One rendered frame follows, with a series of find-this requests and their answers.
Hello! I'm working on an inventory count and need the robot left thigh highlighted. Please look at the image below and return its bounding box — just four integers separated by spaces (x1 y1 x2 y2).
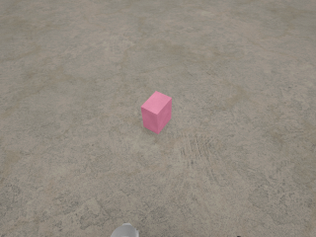
111 225 139 237

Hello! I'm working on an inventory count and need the carton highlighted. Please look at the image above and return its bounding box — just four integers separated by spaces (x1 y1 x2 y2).
141 91 172 134

